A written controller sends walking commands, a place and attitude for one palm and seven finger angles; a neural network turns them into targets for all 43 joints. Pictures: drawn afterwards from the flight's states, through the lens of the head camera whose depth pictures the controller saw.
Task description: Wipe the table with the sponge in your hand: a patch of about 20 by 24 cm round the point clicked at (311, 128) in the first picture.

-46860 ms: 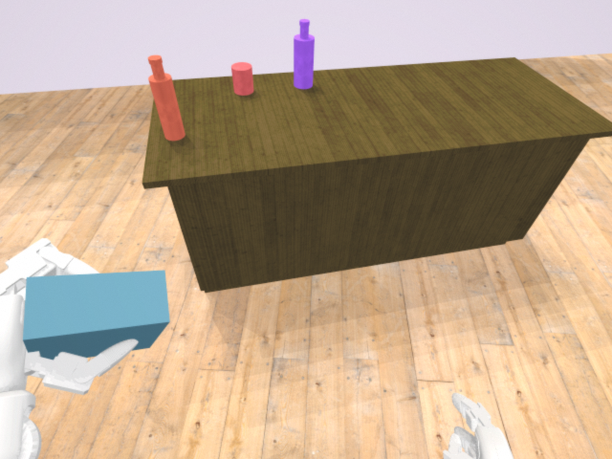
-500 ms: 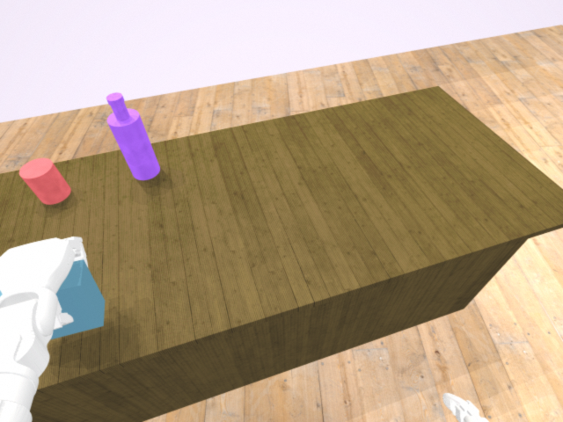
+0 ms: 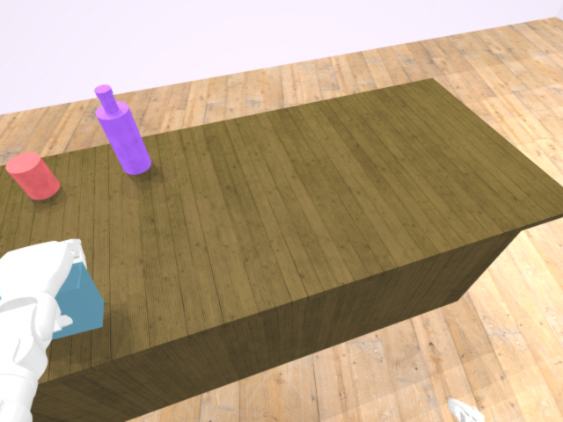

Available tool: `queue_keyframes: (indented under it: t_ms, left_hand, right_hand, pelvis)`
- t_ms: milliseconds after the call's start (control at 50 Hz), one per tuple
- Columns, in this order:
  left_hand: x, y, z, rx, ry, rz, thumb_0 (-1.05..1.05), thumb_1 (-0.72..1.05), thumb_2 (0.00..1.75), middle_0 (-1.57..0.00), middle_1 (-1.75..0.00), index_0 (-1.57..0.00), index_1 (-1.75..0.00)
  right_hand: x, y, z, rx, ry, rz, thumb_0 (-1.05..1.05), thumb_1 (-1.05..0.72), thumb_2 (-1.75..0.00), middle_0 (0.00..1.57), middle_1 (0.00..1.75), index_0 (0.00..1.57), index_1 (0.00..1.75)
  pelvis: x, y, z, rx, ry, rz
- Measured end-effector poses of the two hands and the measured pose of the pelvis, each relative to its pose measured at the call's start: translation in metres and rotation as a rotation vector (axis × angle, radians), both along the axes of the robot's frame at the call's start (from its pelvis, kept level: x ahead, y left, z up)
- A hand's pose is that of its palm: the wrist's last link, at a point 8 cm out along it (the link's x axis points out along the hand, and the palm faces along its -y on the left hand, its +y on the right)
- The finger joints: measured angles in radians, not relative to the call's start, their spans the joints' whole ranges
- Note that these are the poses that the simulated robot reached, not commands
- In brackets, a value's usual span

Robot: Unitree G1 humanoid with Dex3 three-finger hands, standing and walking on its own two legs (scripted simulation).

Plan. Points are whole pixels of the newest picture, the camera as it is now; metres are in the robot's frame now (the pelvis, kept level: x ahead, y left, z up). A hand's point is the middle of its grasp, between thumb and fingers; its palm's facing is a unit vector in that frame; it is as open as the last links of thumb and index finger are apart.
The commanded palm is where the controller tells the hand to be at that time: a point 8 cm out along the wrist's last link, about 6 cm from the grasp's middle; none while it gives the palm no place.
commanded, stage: lower the sponge onto the table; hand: left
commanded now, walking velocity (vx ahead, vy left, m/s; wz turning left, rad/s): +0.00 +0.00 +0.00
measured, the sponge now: (57, 310) +0.26 +0.38 -0.03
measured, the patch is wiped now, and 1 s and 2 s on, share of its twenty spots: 0.90 0.90 0.90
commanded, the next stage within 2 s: wipe forward along the first lane in 1.00 s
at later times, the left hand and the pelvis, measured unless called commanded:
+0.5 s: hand (62, 298) +0.28 +0.37 -0.01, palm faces -0.14 -0.01 -0.99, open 9.4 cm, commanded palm +0.26 +0.36 +0.04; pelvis -0.01 +0.00 -0.01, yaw +0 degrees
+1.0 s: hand (66, 299) +0.28 +0.37 -0.02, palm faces -0.13 +0.00 -0.99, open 9.4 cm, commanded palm +0.27 +0.36 +0.02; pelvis -0.01 +0.00 -0.02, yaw +0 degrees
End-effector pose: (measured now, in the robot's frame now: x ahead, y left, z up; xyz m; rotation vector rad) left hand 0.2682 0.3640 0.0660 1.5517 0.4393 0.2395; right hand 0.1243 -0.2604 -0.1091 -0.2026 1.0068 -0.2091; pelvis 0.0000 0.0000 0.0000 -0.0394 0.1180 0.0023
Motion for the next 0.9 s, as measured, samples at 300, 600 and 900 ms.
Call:
queue_keyframes:
  t_ms: [300, 600, 900]
  left_hand:
    - [-0.009, -0.001, -0.013, 0.004, 0.020, 0.005, 0.00, -0.48, 1.07, -0.80, -1.42, -0.82, -1.42]
    - [0.001, -0.003, -0.026, 0.012, 0.024, 0.011, 0.00, -0.48, 1.07, -0.80, -1.42, -0.82, -1.42]
    - [-0.003, -0.001, -0.031, 0.016, -0.005, 0.015, 0.00, -0.48, 1.07, -0.80, -1.42, -0.81, -1.43]
  right_hand:
    - [-0.010, 0.001, -0.004, 0.000, 0.007, -0.006, 0.01, -0.91, -0.90, 0.20, 0.30, 0.20, 0.30]
    - [-0.014, 0.003, -0.008, 0.002, 0.010, -0.006, 0.01, -0.91, -0.90, 0.21, 0.30, 0.20, 0.30]
    - [-0.024, -0.001, -0.014, 0.000, 0.040, -0.026, 0.01, -0.91, -0.90, 0.20, 0.30, 0.20, 0.30]
  pelvis:
    - [-0.004, 0.001, -0.004, -0.003, 0.007, 0.001]
    - [-0.008, 0.000, -0.009, -0.006, 0.030, -0.001]
    - [-0.007, 0.003, -0.014, -0.011, 0.051, -0.008]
